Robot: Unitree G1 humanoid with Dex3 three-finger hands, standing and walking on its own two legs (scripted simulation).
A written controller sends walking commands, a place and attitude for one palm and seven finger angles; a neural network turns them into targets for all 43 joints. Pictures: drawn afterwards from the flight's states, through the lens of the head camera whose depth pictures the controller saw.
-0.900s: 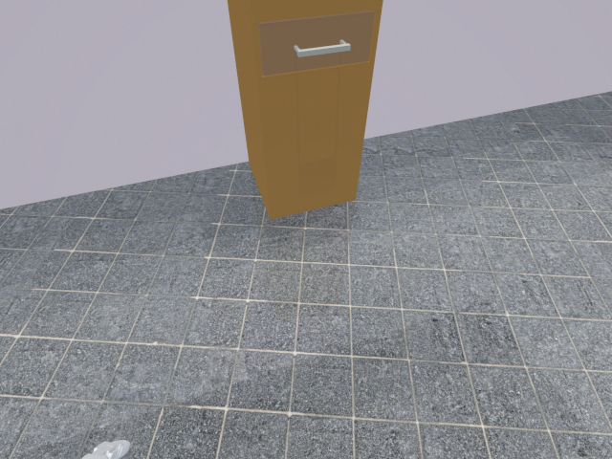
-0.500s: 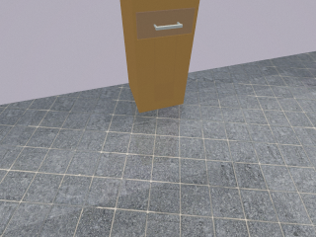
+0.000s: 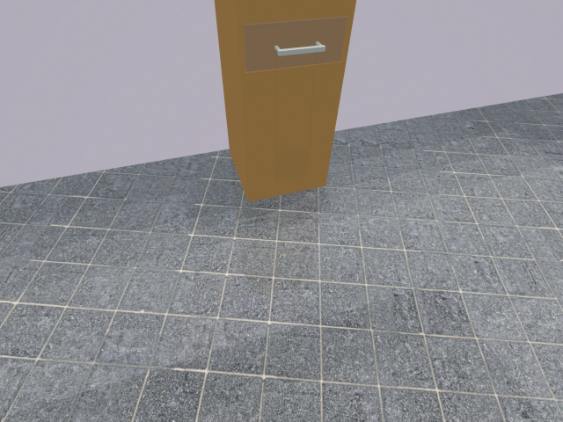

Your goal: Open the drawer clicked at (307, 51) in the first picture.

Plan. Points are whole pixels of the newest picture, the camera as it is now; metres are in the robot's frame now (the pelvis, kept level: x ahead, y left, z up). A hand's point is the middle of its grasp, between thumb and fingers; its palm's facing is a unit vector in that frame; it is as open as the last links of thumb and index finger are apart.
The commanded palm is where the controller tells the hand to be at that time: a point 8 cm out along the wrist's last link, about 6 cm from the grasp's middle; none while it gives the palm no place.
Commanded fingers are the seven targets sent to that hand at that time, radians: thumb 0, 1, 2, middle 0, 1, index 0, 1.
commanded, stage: look at it before walking up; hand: left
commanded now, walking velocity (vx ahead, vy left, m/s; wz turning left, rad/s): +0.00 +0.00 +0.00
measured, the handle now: (299, 48) +1.33 +0.02 -0.01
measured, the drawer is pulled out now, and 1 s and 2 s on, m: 0.00 0.00 0.00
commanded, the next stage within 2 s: walk to a spot facing it in 0.54 s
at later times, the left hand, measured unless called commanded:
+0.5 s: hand out of the picture +0.06 +0.25 -0.16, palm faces -0.02 -0.94 -0.33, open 7.4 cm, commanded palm none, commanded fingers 0.00 0.90 0.90 -0.20 -0.30 -0.20 -0.30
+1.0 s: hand out of the picture +0.07 +0.19 -0.18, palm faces -0.13 -0.96 -0.27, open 7.4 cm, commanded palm none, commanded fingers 0.00 0.90 0.90 -0.20 -0.30 -0.20 -0.30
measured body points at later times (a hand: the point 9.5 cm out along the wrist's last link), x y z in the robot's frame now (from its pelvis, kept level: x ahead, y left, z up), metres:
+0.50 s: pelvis +0.00 +0.00 +0.00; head +0.00 +0.00 +0.45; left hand +0.07 +0.30 -0.13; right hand +0.08 -0.29 -0.13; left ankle +0.02 +0.13 -0.74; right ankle +0.02 -0.12 -0.74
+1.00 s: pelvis +0.00 -0.02 -0.02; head +0.02 -0.03 +0.43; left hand +0.08 +0.24 -0.16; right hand +0.04 -0.28 -0.17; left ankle +0.02 +0.13 -0.74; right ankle +0.02 -0.12 -0.74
